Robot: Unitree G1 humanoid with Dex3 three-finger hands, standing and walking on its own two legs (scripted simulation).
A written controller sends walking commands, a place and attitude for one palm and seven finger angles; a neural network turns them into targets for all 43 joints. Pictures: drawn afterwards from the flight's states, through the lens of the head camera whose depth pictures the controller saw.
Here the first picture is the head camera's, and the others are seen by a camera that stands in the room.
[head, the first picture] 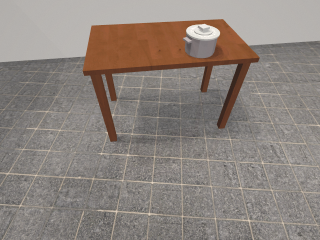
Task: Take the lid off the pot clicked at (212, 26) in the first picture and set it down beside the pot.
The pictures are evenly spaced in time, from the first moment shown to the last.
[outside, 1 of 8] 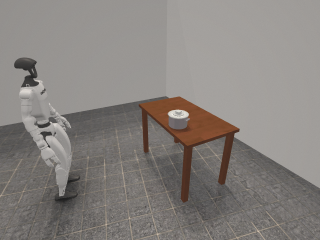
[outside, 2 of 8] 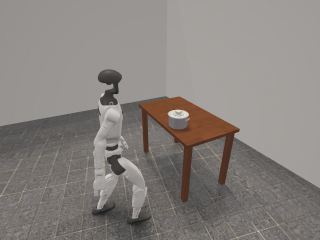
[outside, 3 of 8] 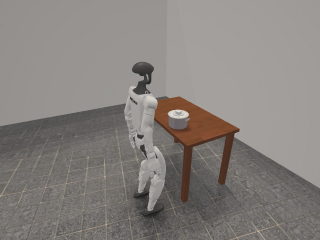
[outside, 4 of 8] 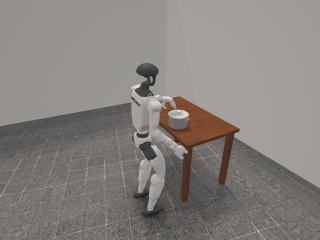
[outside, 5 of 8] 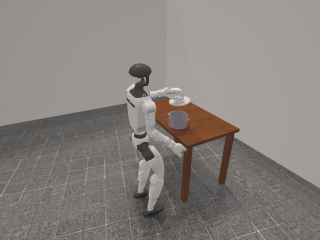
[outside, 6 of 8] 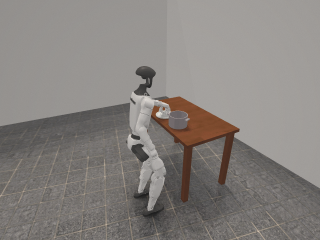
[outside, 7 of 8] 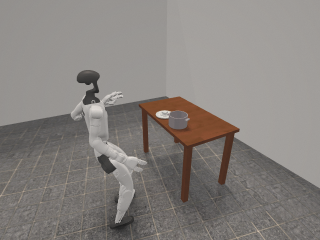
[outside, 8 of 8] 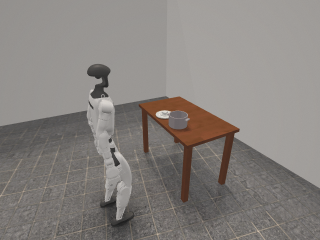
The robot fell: no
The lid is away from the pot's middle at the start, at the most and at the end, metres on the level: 0.00 0.25 0.24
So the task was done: yes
